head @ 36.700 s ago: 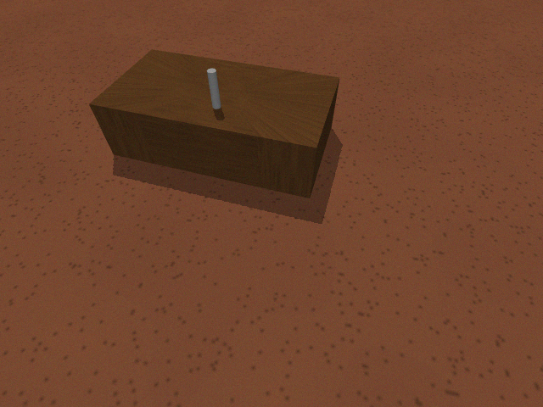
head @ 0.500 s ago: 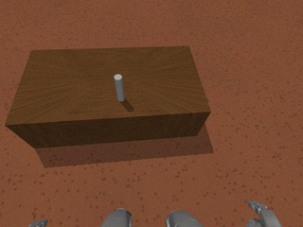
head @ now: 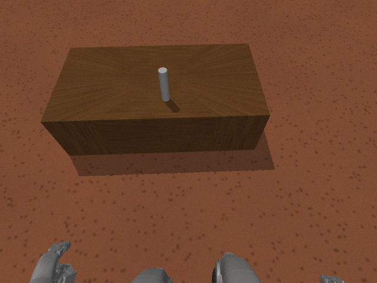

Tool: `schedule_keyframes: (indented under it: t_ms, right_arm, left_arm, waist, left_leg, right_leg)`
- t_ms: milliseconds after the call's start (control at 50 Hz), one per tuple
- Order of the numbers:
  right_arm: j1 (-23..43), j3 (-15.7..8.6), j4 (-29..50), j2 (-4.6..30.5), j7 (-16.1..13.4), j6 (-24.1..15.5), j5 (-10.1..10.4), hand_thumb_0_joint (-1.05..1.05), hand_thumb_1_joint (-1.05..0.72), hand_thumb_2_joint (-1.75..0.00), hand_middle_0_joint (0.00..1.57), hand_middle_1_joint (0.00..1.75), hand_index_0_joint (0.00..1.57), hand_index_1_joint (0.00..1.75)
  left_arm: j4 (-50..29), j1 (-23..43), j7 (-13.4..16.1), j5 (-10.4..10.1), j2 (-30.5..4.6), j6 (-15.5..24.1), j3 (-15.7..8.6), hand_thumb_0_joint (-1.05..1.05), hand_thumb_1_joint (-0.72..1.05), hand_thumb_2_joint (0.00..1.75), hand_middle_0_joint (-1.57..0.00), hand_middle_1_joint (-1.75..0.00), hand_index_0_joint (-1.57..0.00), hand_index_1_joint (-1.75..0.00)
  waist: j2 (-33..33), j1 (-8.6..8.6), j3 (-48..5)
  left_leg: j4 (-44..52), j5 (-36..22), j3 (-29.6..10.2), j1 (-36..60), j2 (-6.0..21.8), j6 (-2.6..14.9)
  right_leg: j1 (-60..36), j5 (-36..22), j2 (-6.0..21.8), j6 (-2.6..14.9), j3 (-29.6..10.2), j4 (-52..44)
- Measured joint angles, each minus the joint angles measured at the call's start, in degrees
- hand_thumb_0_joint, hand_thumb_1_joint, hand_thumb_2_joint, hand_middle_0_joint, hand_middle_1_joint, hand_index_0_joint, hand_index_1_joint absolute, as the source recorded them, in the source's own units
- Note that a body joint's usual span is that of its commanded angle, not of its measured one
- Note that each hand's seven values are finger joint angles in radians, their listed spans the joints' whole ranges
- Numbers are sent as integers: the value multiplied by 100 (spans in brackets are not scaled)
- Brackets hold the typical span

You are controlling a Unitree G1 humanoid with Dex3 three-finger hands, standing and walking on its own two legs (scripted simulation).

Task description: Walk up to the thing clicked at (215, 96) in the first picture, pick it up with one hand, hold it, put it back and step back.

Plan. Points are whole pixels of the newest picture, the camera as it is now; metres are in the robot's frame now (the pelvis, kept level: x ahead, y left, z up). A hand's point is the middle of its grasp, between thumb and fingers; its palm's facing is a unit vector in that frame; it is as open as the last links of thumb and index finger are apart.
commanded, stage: step back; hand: left
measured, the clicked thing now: (164, 85) +0.97 +0.15 -0.33
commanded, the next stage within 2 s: stand in 1.42 s
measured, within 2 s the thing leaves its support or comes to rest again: neither
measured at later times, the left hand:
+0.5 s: hand out of the picture -0.09 +0.26 -0.12, palm faces +0.03 -0.89 -0.45, open 7.4 cm
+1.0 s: hand out of the picture -0.06 +0.26 -0.13, palm faces +0.04 -0.93 -0.37, open 7.3 cm
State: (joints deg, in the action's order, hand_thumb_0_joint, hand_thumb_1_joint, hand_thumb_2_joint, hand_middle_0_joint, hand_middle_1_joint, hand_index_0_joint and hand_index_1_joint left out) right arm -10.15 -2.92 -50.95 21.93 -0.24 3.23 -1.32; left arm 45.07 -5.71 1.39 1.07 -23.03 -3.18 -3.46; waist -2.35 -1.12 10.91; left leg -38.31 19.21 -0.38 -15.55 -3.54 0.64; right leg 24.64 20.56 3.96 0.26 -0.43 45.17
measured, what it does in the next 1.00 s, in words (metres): walks backwards: right foot, then left foot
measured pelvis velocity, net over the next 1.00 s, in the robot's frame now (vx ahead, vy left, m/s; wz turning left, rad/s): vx -0.12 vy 0.00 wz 0.02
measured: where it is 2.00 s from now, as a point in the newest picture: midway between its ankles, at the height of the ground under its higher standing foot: outside the picture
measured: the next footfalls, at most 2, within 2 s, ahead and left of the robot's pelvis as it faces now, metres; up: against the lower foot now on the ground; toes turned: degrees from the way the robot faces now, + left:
right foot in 0.26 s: -0.07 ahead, -0.12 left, +0.00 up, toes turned +0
left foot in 0.58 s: -0.06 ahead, +0.13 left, +0.00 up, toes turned +1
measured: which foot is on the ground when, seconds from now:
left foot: down 0.00-0.28, up 0.30-0.56, down 0.58-1.00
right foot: up 0.00-0.24, down 0.26-1.00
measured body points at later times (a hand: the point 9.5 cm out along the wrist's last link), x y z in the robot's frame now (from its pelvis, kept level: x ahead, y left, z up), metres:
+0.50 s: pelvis -0.14 -0.02 +0.01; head -0.12 -0.04 +0.46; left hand -0.09 +0.31 -0.09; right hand -0.06 -0.34 -0.12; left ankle -0.13 +0.13 -0.67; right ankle -0.13 -0.13 -0.71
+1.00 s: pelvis -0.12 +0.00 +0.01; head -0.11 +0.00 +0.46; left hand -0.06 +0.31 -0.11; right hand -0.04 -0.31 -0.11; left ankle -0.12 +0.13 -0.70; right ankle -0.11 -0.12 -0.71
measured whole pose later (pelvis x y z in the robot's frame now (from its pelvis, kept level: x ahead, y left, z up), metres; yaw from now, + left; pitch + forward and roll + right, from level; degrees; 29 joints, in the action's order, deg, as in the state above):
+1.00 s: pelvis -0.12 +0.00 +0.01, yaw +1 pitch -3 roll +0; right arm -11.0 -3.1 -57.3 21.6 0.3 0.0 -1.3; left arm 55.9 -10.9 -0.5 1.9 -20.0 2.6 -2.4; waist 1.0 -1.6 3.7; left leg -43.1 27.4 -1.6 -18.0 0.3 0.5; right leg 14.4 17.8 1.0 0.2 1.3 34.7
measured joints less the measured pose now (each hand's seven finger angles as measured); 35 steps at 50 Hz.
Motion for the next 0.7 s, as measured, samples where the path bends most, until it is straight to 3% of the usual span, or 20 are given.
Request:
schedule_keyframes:
  t_ms: [40, 80, 120, 180, 240, 280, 320, 340, 380, 420, 480, 560, 620, 660, 700]
  right_arm:
    - [34, 29, 22, -17, 59, -12, -37, 1, -90, -90, 20, 30, 20, 30]
    - [63, 75, 42, -66, 48, -16, -62, 1, -90, -90, 20, 30, 21, 30]
    - [115, 94, 77, -81, 34, -5, -69, 1, -90, -90, 20, 30, 21, 30]
    - [244, 68, 197, -37, 31, 6, -90, 1, -90, -90, 20, 30, 21, 30]
    - [399, 54, 303, 48, 50, 21, -53, 1, -90, -90, 20, 30, 21, 30]
    - [513, 17, 261, 162, 40, 54, -16, 1, -90, -90, 20, 30, 21, 30]
    - [456, -12, 147, 115, -4, 125, 12, 1, -90, -90, 20, 30, 20, 30]
    - [409, -9, 97, 100, -6, 144, 36, 1, -90, -90, 20, 30, 20, 30]
    - [273, -9, 23, 121, -9, 113, 86, 1, -90, -90, 20, 30, 20, 30]
    - [108, -17, -56, 160, 6, 70, 76, 1, -90, -90, 20, 30, 20, 30]
    - [-149, -43, -245, 206, 44, 49, 19, 1, -90, -90, 20, 30, 20, 30]
    - [-370, -70, -539, 183, 123, -3, -41, 1, -90, -90, 20, 30, 20, 30]
    - [-362, -110, -687, 54, 138, -146, -60, 1, -90, -90, 20, 30, 20, 30]
    - [-389, -91, -671, -9, 150, -236, -85, 1, -90, -90, 20, 30, 20, 30]
    - [-387, -38, -643, -106, 134, -320, -98, 1, -90, -90, 20, 30, 20, 30]
  left_arm:
    - [149, 0, 9, -8, 25, -71, -10, 1, 91, 90, -20, -30, -21, -30]
    - [256, -49, -2, -56, 5, -92, -33, 1, 91, 90, -20, -30, -21, -30]
    - [314, -134, -24, -79, 1, -60, -54, 1, 91, 90, -20, -30, -21, -30]
    - [382, -284, -58, -54, 34, 15, -44, 1, 91, 90, -20, -30, -21, -30]
    - [529, -454, -79, -10, 64, 134, -11, 1, 91, 90, -20, -30, -21, -30]
    - [719, -489, -71, 72, 215, 210, -4, 1, 91, 90, -20, -30, -21, -30]
    - [792, -643, -105, 133, 253, 226, 29, 1, 91, 90, -20, -30, -21, -30]
    - [822, -714, -104, 131, 261, 232, 31, 1, 91, 90, -20, -30, -21, -30]
    - [887, -780, -90, 132, 288, 229, 28, 1, 91, 90, -20, -30, -21, -30]
    - [893, -803, -89, 139, 291, 258, 9, 1, 90, 90, -20, -30, -21, -30]
    - [842, -792, -104, 169, 253, 330, -32, 1, 90, 90, -20, -30, -21, -30]
    - [789, -745, -152, 179, 126, 378, -74, 1, 90, 90, -20, -30, -21, -30]
    - [829, -738, -167, 147, -13, 304, -54, 1, 90, 90, -20, -30, -21, -30]
    - [967, -804, -177, 93, -30, 234, -31, 1, 91, 90, -20, -30, -21, -30]
    - [1082, -819, -209, 48, -87, 204, -25, 1, 91, 90, -20, -30, -21, -30]
  waist:
    - [113, 87, -44]
    - [133, 109, -135]
    - [151, 69, -212]
    - [226, -4, -249]
    - [311, -75, -286]
    - [654, -30, -197]
    - [595, -126, -323]
    - [526, -172, -373]
    - [475, -168, -441]
    - [472, -155, -497]
    - [512, -142, -576]
    - [445, -130, -662]
    - [172, -150, -597]
    - [155, -73, -723]
    - [96, 17, -773]
  left_leg:
    - [-31, -78, -77, -118, 151, 38]
    - [121, -264, -102, -190, 271, 35]
    - [260, -449, -87, -281, 379, 26]
    - [335, -666, -36, -478, 508, 0]
    - [154, -755, 51, -774, 628, -97]
    - [-182, -506, -219, -960, 759, -54]
    - [-859, 439, -578, -1160, 379, -47]
    - [-1339, 622, -702, -1247, 175, -60]
    - [-2036, 642, -828, -1325, -90, -80]
    - [-2314, 574, -791, -1245, -137, -138]
    - [-1875, 605, -666, -860, 24, -203]
    - [-466, 992, -358, -169, 276, -155]
    - [423, -41, -105, 246, 163, -100]
    - [419, -71, -79, 205, 186, 1]
    - [545, -115, -79, 256, 219, 40]
  right_leg:
    - [193, 824, -397, 14, -228, 902]
    - [305, 1007, -725, 36, -445, 1802]
    - [182, 981, -841, 20, -466, 2078]
    - [-374, 1011, -710, -65, -306, 1270]
    - [-1160, 537, -523, -45, -129, -499]
    - [-1321, 178, -728, 60, 45, -877]
    - [-1151, 134, -664, 142, -14, -734]
    - [-1106, 90, -592, 159, -68, -733]
    - [-1068, -30, -460, 144, -66, -815]
    - [-1014, -115, -369, 135, -14, -866]
    - [-942, -155, -285, 135, 141, -866]
    - [-829, -120, -114, 94, 343, -747]
    - [-745, 45, 75, 38, 197, -502]
    - [-569, 580, -84, 47, 35, -109]
    - [-422, 622, -223, 56, -102, 264]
